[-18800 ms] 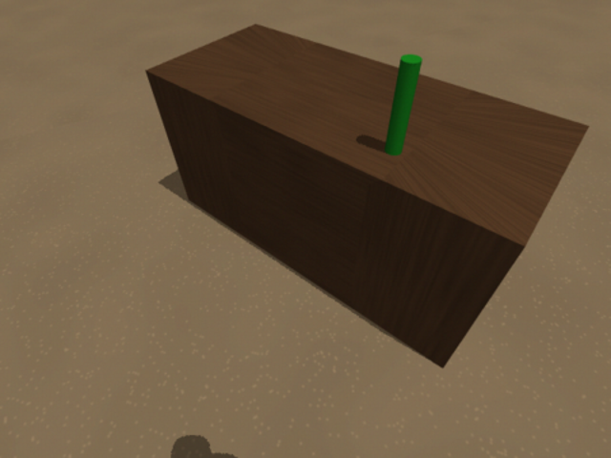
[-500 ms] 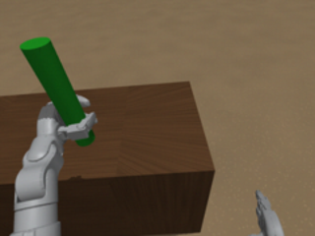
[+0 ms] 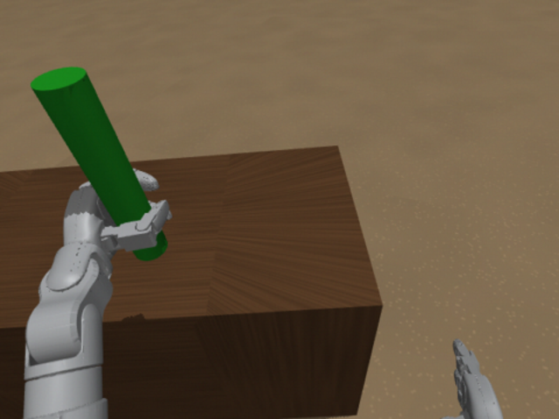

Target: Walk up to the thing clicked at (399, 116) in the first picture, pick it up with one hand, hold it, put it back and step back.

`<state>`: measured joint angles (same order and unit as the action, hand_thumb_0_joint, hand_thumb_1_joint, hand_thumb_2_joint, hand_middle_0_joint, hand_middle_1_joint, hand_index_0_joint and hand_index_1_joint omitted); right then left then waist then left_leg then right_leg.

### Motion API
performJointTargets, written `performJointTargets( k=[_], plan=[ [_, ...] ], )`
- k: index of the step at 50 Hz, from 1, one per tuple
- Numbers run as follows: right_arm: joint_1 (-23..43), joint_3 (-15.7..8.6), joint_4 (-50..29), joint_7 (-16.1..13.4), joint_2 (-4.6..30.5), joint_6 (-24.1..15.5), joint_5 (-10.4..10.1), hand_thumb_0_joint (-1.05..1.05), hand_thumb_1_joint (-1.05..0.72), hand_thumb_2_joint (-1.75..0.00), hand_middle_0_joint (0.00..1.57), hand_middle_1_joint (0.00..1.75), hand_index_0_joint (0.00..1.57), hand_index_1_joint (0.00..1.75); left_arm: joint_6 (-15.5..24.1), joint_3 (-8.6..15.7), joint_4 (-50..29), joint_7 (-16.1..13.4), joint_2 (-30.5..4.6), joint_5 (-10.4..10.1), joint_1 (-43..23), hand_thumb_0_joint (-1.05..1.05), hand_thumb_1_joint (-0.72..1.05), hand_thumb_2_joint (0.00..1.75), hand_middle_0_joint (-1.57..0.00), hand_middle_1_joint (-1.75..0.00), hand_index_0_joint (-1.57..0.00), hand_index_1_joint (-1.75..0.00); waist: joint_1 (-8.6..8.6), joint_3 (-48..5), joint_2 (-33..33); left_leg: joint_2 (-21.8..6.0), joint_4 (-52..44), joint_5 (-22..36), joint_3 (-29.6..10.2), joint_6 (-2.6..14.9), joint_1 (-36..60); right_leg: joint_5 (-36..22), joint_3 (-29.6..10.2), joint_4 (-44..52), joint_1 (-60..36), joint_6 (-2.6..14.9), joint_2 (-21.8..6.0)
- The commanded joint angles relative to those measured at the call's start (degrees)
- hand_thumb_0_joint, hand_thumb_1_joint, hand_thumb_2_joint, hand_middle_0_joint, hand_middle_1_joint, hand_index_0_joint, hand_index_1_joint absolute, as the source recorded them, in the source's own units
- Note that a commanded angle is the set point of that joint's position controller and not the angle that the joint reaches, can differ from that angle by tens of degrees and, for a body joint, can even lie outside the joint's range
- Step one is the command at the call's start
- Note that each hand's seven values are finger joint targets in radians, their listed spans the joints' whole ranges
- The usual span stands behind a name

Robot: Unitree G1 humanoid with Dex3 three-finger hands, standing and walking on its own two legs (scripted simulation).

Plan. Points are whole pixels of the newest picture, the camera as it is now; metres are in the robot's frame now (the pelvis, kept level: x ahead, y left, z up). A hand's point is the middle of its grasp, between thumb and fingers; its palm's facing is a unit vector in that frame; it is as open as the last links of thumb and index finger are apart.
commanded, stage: hold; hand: left
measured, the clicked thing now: (115, 182) +0.33 +0.18 +0.25
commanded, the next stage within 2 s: crouch in 0.30 s
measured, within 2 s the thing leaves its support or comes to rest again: neither
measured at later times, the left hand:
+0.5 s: hand (144, 207) +0.34 +0.17 +0.20, palm faces +0.11 -0.99 +0.00, open 6.1 cm
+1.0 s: hand (169, 214) +0.41 +0.17 +0.13, palm faces +0.11 -0.99 +0.02, open 6.1 cm
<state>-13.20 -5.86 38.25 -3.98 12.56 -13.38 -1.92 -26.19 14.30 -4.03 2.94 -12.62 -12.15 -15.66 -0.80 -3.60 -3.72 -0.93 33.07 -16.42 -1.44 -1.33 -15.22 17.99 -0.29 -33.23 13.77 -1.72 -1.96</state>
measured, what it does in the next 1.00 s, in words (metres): stands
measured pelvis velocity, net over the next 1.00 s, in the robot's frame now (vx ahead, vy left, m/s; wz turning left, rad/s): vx -0.01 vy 0.00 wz -0.02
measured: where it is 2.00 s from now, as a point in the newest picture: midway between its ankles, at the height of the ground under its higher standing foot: outside the picture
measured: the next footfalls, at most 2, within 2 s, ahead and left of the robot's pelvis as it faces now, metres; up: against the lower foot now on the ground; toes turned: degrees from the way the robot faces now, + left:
none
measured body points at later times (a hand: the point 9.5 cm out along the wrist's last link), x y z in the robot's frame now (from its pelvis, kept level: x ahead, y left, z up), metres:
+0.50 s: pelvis +0.00 +0.00 +0.00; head -0.03 -0.02 +0.45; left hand +0.33 +0.22 +0.21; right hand +0.16 -0.26 -0.08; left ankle +0.01 +0.14 -0.73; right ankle +0.00 -0.14 -0.73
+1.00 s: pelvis -0.01 +0.00 -0.01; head +0.01 +0.00 +0.44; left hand +0.40 +0.23 +0.13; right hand +0.14 -0.27 -0.08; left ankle +0.01 +0.14 -0.73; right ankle +0.00 -0.14 -0.73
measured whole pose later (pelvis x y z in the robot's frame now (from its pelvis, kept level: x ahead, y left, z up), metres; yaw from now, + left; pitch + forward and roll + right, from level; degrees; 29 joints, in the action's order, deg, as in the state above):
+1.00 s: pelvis -0.01 +0.00 -0.01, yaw -1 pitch +3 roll +0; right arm -12.6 -4.5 36.5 -3.0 12.7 -14.0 -1.5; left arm -2.4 15.8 31.9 3.2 -16.9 -9.8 -29.8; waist 3.4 -2.1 -0.6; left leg -1.8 36.5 -16.9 -0.6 -1.5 -23.1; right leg 17.8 -1.3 -36.3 22.0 -1.6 -1.1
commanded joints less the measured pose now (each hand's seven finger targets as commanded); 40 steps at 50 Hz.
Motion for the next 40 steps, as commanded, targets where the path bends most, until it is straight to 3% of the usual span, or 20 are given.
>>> performJointTargets(
  k=[1, 2, 4, 5, 6, 11, 13, 14, 15, 17, 19, 20, 21, 22, 24, 30, 32, 34, 39, 40],
  plan=[
    [7.18, -2.29, -10.15, -0.6, 6.95, -3.39, -0.13, 0.0, 0.55, -0.05, 0.05, 0.05, 0.05, 0.05, 4.94, 4.45, -13.33, -0.21, -11.97, -0.83, -27.08, 0.0, 0.53, 1.36, -1.36, -1.48, -1.38, -1.48, 0.72, -11.76, 3.64, 1.39, -4.05, 10.82, 2.15, 1.8, 6.88, -11.79, 2.85, 6.25, 0.43, 0.74, 1.77],
    [6.38, -1.51, -8.99, -0.38, 6.04, -3.33, -0.07, 0.0, 0.55, -0.05, 0.05, 0.05, 0.05, 0.05, 4.56, 3.91, -10.23, -0.19, -11.19, -0.64, -26.88, 0.0, 0.54, 1.36, -1.36, -1.49, -1.39, -1.49, 1.04, -9.96, 3.68, 1.37, -4.22, 10.13, 2.14, 1.81, 6.26, -11.21, 2.9, 6.22, 1.18, 0.79, 1.8],
    [6.89, -2.61, -8.64, -0.39, 7.01, -3.24, -0.06, 0.0, 0.55, -0.05, 0.05, 0.05, 0.05, 0.05, 4.36, 3.28, -10.24, 0.15, -11.0, -0.31, -26.91, 0.0, 0.55, 1.36, -1.36, -1.48, -1.38, -1.48, 0.82, -10.0, 2.78, 1.39, -4.36, 10.6, 2.28, 1.64, 6.32, -11.52, 2.95, 6.25, 1.8, 0.98, 1.91],
    [5.76, -2.48, -8.25, -0.34, 6.95, -3.09, -0.09, 0.0, 0.55, -0.05, 0.05, 0.05, 0.05, 0.05, 4.01, 4.46, -8.13, 0.39, -11.5, -0.72, -26.13, 0.0, 0.55, 1.35, -1.37, -1.48, -1.39, -1.48, 0.9, -9.95, 4.58, 1.43, -4.17, 10.52, 2.31, 1.88, 6.16, -11.56, 2.97, 6.67, 1.48, 0.76, 1.83],
    [6.02, -1.22, -9.43, 0.06, 5.82, -3.18, -0.27, 0.0, 0.55, -0.05, 0.05, 0.05, 0.05, 0.05, 3.87, 3.32, -9.61, 0.78, -10.48, -1.01, -26.44, 0.0, 0.55, 1.35, -1.37, -1.48, -1.39, -1.48, 0.59, -10.11, 4.21, 1.44, -4.21, 10.64, 2.29, 1.9, 6.1, -11.7, 3.01, 6.73, 1.02, 0.85, 1.72],
    [6.03, -1.58, -10.62, 0.5, 6.15, -2.94, -0.26, 0.0, 0.56, -0.05, 0.05, 0.05, 0.05, 0.05, 3.36, 2.51, -9.23, 0.67, -9.65, -0.63, -26.32, 0.0, 0.54, 1.35, -1.36, -1.47, -1.38, -1.47, 0.47, -11.25, 4.99, 1.33, -4.07, 12.88, 2.28, 1.87, 6.94, -13.57, 3.08, 6.42, 0.57, 0.84, 1.93],
    [6.15, -2.33, -9.8, 0.48, 6.93, -2.89, -0.23, 0.0, 0.55, -0.05, 0.05, 0.05, 0.05, 0.05, 3.82, 4.68, -10.73, 0.26, -11.7, -0.8, -27.91, 0.0, 0.52, 1.33, -1.34, -1.46, -1.36, -1.45, 0.14, -10.99, 4.0, 1.3, -4.32, 11.54, 2.38, 1.75, 6.69, -12.25, 2.93, 6.57, 0.79, 0.93, 1.93],
    [7.34, -2.54, -10.53, 0.54, 6.95, -3.07, -0.34, 0.0, 0.56, -0.05, 0.05, 0.05, 0.05, 0.05, 4.09, 3.39, -12.33, 0.2, -10.95, -0.52, -27.95, 0.0, 0.54, 1.33, -1.34, -1.46, -1.36, -1.45, -0.07, -11.93, 2.25, 1.39, -4.61, 11.18, 2.32, 1.5, 7.19, -11.62, 3.07, 6.41, 0.78, 1.19, 2.03],
    [6.61, -2.71, -11.45, 0.52, 7.09, -3.1, -0.14, 0.0, 0.55, -0.05, 0.05, 0.05, 0.05, 0.05, 4.42, 4.97, -12.91, -0.11, -11.89, -0.69, -28.85, 0.0, 0.54, 1.33, -1.35, -1.46, -1.37, -1.45, 0.14, -12.97, 3.78, 1.08, -4.57, 11.26, 2.13, 1.58, 7.62, -11.68, 3.19, 6.51, -0.13, 1.05, 2.18],
    [6.84, -2.06, -9.95, 0.62, 5.92, -2.74, -0.24, 0.0, 0.56, -0.05, 0.05, 0.05, 0.05, 0.05, 4.6, 4.66, -14.27, -0.8, -11.22, -0.46, -27.5, 0.0, 0.58, 1.33, -1.33, -1.45, -1.36, -1.44, -0.64, -12.46, 1.65, 1.19, -4.68, 11.46, 2.14, 1.36, 6.89, -11.72, 3.22, 6.21, -0.24, 1.31, 2.13],
    [7.25, -2.96, -11.38, 0.56, 7.05, -2.99, -0.23, 0.0, 0.55, -0.05, 0.05, 0.05, 0.05, 0.05, 5.17, 6.1, -15.24, -1.3, -12.33, -0.64, -26.91, 0.0, 0.55, 1.31, -1.33, -1.45, -1.35, -1.44, -0.76, -13.53, 3.1, 1.03, -4.35, 11.88, 2.0, 1.36, 7.25, -11.76, 3.34, 6.16, -1.38, 1.18, 2.34],
    [6.94, -2.99, -11.0, 0.5, 7.07, -2.84, -0.1, 0.0, 0.54, -0.06, 0.05, 0.05, 0.05, 0.05, 5.08, 5.52, -14.29, -1.25, -11.6, -0.5, -25.62, 0.0, 0.5, 1.39, -1.36, -1.53, -1.38, -1.52, -0.14, -13.35, 3.37, 1.15, -4.14, 12.39, 2.16, 1.57, 7.2, -12.76, 3.08, 6.15, -1.46, 1.04, 2.11],
    [6.12, -2.68, -9.99, 0.53, 6.61, -2.73, -0.07, 0.0, 0.56, -0.04, 0.05, 0.05, 0.05, 0.05, 5.19, 5.12, -14.62, -1.08, -11.38, -0.47, -25.67, 0.0, 0.47, 1.32, -1.37, -1.48, -1.39, -1.47, -0.07, -12.4, 3.92, 1.08, -4.07, 12.19, 2.08, 1.65, 6.8, -12.73, 3.13, 6.18, -1.28, 0.93, 2.14],
    [6.85, -2.02, -9.77, 0.6, 5.76, -2.61, -0.14, 0.0, 0.57, -0.04, 0.05, 0.05, 0.05, 0.05, 5.08, 3.47, -13.96, -0.96, -10.34, 0.04, -25.53, 0.0, 0.49, 1.33, -1.38, -1.48, -1.4, -1.47, 0.1, -11.77, 3.27, 1.26, -4.22, 12.11, 2.25, 1.62, 6.61, -12.84, 2.86, 6.1, -0.43, 1.02, 2.01],
    [7.12, -0.57, -9.59, 0.57, 4.33, -2.76, -0.12, 0.0, 0.58, -0.04, 0.05, 0.05, 0.05, 0.05, 5.21, 3.03, -12.9, -0.54, -9.67, -0.17, -25.31, 0.0, 0.52, 1.34, -1.41, -1.5, -1.42, -1.49, 0.08, -10.34, 3.36, 1.27, -4.2, 11.34, 2.33, 1.67, 6.2, -12.04, 2.91, 6.5, 0.14, 0.89, 1.94],
    [8.65, -1.2, -6.32, 0.44, 5.85, -3.27, 0.18, 0.0, 0.58, -0.04, 0.05, 0.05, 0.05, 0.05, 5.43, 0.86, -3.79, 0.69, -9.13, 0.45, -27.92, 0.0, 0.52, 1.36, -1.43, -1.52, -1.45, -1.51, 1.99, -7.66, 4.65, 1.35, -5.27, 7.05, 2.22, 1.91, 5.22, -8.73, 2.57, 7.45, 3.54, 0.95, 1.9],
    [7.34, -1.92, -5.32, 0.47, 6.86, -3.71, 0.29, 0.0, 0.59, -0.04, 0.05, 0.05, 0.05, 0.05, 6.86, 1.31, 0.09, 0.95, -10.03, 0.66, -29.96, 0.0, 0.54, 1.37, -1.43, -1.53, -1.45, -1.52, 3.12, -7.47, 6.16, 1.16, -5.39, 5.74, 2.07, 2.05, 5.1, -7.72, 2.47, 7.43, 4.48, 0.9, 2.05],
    [7.93, -0.16, -5.69, 0.81, 5.2, -4.3, 0.24, 0.0, 0.59, -0.04, 0.05, 0.05, 0.05, 0.05, 9.05, 1.24, 4.35, 1.01, -10.28, 1.01, -31.18, 0.0, 0.57, 1.36, -1.42, -1.52, -1.45, -1.51, 3.09, -7.67, 6.16, 1.13, -5.11, 5.12, 1.99, 2.07, 4.39, -7.34, 2.48, 6.95, 4.81, 0.84, 2.06],
    [6.62, -1.6, -7.67, 0.75, 7.42, -5.57, 0.48, 0.0, 0.59, -0.04, 0.05, 0.05, 0.05, 0.05, 18.03, 4.71, 6.27, 0.06, -15.8, 1.01, -39.49, 0.0, 0.6, 1.39, -1.41, -1.53, -1.43, -1.51, 3.83, -17.45, 2.85, 1.0, -2.32, 9.96, 2.02, 1.86, 7.12, -12.39, 1.74, 4.24, 3.57, 0.83, 1.85],
    [7.13, -1.12, -7.73, 0.82, 6.99, -5.65, 0.44, 0.0, 0.59, -0.04, 0.05, 0.05, 0.05, 0.05, 19.79, 3.31, 7.53, 0.01, -14.98, 1.28, -40.41, 0.0, 0.61, 1.37, -1.4, -1.5, -1.42, -1.49, 3.95, -17.53, 2.58, 0.97, -1.93, 11.03, 1.84, 1.73, 6.74, -13.31, 1.91, 3.62, 3.82, 0.96, 1.92]
  ],
)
